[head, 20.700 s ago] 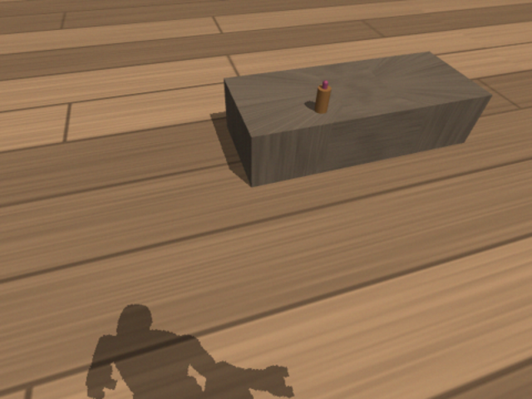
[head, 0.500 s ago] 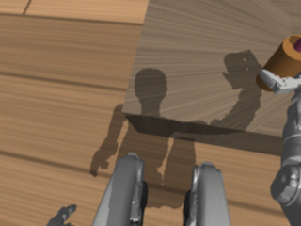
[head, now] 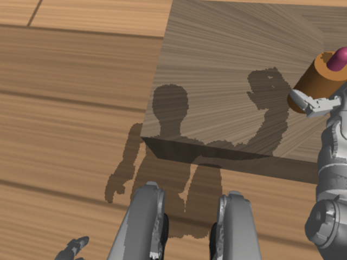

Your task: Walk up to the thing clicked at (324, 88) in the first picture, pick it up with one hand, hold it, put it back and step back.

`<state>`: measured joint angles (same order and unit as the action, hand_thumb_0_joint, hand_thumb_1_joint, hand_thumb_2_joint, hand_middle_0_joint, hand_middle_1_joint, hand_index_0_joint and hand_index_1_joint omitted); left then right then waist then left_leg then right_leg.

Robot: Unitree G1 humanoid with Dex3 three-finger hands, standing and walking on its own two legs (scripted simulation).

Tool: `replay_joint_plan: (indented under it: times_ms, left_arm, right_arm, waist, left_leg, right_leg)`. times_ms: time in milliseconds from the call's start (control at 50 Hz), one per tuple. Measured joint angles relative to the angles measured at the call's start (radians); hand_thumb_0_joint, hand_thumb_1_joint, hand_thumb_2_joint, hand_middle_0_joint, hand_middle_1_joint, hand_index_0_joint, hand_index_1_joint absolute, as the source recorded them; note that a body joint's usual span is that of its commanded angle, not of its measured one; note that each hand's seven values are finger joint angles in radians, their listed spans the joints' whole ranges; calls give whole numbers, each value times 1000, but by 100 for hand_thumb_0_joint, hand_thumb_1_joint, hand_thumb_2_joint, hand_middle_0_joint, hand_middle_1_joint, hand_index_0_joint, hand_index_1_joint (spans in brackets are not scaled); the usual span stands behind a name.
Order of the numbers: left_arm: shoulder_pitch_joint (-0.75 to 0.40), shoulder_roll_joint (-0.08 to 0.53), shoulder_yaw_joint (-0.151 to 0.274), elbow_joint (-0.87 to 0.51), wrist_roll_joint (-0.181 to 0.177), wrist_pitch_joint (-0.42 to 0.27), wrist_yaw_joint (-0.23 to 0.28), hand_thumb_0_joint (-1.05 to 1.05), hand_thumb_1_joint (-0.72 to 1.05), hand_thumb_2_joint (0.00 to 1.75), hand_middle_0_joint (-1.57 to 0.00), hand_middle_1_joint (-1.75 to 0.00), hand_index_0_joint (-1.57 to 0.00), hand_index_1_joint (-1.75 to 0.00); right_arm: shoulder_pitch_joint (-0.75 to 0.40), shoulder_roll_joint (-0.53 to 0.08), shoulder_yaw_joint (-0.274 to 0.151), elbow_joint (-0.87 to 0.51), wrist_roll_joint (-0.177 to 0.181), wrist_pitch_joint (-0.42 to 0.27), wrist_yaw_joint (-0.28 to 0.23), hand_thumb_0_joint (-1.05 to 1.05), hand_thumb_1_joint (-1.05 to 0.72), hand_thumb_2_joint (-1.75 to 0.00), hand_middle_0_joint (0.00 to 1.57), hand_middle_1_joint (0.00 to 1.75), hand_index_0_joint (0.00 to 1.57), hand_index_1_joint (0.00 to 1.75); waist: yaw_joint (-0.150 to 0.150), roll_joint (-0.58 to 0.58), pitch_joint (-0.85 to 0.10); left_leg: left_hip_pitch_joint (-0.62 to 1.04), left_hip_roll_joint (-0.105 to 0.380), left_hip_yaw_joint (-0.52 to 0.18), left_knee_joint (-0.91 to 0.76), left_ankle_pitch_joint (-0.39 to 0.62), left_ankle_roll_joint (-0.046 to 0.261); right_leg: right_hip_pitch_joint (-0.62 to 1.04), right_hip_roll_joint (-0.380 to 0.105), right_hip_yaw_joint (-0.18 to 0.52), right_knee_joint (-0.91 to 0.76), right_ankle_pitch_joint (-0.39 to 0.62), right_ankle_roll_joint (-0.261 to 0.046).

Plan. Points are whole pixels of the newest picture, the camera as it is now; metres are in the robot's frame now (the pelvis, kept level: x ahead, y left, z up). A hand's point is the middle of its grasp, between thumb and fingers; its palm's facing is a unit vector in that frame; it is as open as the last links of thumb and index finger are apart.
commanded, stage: lift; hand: right
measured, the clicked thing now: (321, 80) +0.50 -0.24 +0.03
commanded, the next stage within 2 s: hold in 1.56 s
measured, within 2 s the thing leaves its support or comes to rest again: neither
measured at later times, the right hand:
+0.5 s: hand out of the picture +0.44 -0.23 +0.12, palm faces +0.26 +0.97 -0.02, open 9.8 cm
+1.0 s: hand out of the picture +0.41 -0.21 +0.20, palm faces +0.26 +0.97 +0.00, open 9.8 cm
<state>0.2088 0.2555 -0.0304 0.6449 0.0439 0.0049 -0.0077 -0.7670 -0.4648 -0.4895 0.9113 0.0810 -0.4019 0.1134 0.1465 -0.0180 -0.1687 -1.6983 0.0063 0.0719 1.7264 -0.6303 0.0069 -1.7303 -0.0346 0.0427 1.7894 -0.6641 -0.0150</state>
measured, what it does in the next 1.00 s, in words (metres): rises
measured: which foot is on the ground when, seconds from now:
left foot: down 0.00-1.00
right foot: down 0.00-1.00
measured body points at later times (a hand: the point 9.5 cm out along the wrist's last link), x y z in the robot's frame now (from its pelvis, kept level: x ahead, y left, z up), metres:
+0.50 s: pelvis +0.02 +0.00 +0.10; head +0.16 -0.04 +0.53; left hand +0.13 +0.26 -0.02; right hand +0.42 -0.28 +0.12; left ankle +0.07 +0.12 -0.49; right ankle +0.06 -0.11 -0.49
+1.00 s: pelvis +0.04 +0.00 +0.17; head +0.13 -0.02 +0.61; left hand +0.16 +0.25 +0.06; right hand +0.39 -0.26 +0.20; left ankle +0.07 +0.12 -0.49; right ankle +0.05 -0.11 -0.49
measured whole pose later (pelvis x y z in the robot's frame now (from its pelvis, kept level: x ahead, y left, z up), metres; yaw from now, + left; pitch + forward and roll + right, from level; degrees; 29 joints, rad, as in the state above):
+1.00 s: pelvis +0.04 +0.00 +0.17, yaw -2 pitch +16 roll +2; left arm 0.24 0.22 0.00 0.69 0.01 -0.07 0.03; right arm -0.29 -0.21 -0.24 0.57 0.14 -0.39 -0.03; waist 0.06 0.00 -0.09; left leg -0.85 0.00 0.05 1.04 -0.46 0.00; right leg -0.88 -0.03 0.01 1.09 -0.49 -0.01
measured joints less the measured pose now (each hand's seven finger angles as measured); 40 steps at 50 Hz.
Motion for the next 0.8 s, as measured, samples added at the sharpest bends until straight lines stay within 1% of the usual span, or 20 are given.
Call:
replay_joint_plan:
  times_ms: [100,260,520,660,800]
  left_arm:
    - [0,-4,5,10,-5,-2,4,0,91,89,-21,-32,-22,-31]
    - [8,-13,13,12,-18,-8,11,0,91,89,-21,-31,-22,-31]
    - [21,-15,31,27,-32,-40,31,0,89,90,-21,-31,-21,-31]
    - [21,-19,36,37,-31,-60,33,0,88,91,-21,-30,-20,-31]
    - [25,-20,35,36,-31,-70,30,0,87,91,-21,-30,-20,-31]
  right_arm:
    - [40,31,16,-35,12,7,-11,0,49,-113,79,120,79,120]
    - [126,79,56,-106,26,22,-36,0,49,-113,80,120,80,120]
    - [320,166,159,-273,51,43,-96,0,49,-113,81,119,80,119]
    - [366,193,201,-291,54,41,-117,0,49,-114,81,118,81,119]
    - [410,220,230,-308,55,33,-122,0,49,-114,81,119,81,119]
  waist:
    - [-10,-4,-1]
    - [-26,-1,-8]
    - [-62,6,14]
    - [-74,12,31]
    - [-81,13,56]
  left_leg:
    - [59,-1,-2,-44,6,-1]
    - [181,-4,-5,-147,28,-3]
    - [462,-6,-9,-374,79,-7]
    - [605,-5,-12,-491,112,-8]
    - [718,-6,-18,-590,144,-9]
  right_leg:
    - [59,0,-2,-43,6,0]
    - [182,-1,-7,-147,27,0]
    - [461,1,-14,-371,77,0]
    - [605,5,-19,-491,112,1]
    - [721,6,-26,-592,144,1]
